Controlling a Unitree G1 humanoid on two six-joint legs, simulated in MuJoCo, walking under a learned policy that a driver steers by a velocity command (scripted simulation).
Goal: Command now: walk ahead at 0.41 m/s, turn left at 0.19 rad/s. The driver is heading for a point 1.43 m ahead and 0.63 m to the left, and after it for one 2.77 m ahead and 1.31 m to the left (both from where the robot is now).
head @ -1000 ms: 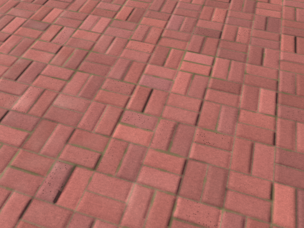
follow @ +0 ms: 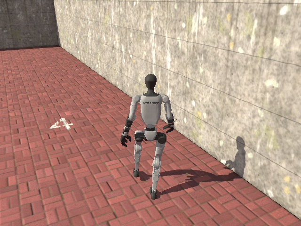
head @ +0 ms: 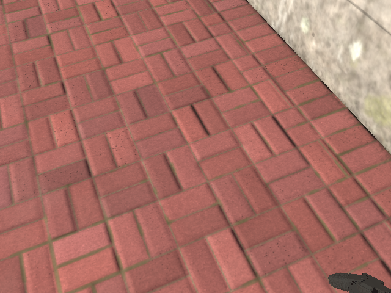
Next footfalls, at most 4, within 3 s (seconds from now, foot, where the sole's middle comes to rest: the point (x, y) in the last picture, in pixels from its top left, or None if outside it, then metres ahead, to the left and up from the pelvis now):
0.10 left None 0.33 0.10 -0.77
0.68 right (227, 291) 0.45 -0.03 -0.77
1.14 left None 0.24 0.13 -0.77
1.52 right None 0.43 -0.06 -0.77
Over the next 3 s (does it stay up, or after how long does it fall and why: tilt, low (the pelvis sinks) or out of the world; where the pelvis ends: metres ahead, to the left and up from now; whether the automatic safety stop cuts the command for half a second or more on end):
stays up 0.56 0.28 -0.01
